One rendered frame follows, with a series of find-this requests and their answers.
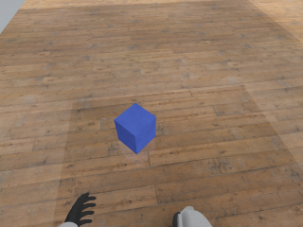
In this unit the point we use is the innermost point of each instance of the right robot shin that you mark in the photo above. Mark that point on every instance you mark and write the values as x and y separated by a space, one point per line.
188 208

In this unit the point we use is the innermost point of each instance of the robot left hand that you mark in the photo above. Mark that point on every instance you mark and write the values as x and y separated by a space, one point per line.
75 214

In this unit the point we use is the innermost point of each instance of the right robot thigh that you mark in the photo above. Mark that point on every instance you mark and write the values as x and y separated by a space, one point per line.
192 218

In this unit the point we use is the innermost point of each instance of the carton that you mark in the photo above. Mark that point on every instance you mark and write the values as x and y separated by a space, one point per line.
135 127

